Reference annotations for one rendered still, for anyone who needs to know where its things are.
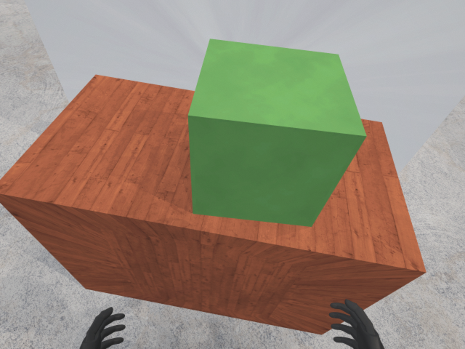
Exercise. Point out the left robot hand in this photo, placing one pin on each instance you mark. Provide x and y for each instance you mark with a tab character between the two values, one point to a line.
96	332

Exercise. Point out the right robot hand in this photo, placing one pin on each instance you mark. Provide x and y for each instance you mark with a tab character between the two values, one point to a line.
361	329

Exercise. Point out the carton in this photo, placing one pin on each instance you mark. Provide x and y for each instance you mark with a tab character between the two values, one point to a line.
272	130

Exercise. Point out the pedestal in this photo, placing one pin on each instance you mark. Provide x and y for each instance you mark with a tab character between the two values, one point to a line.
106	190

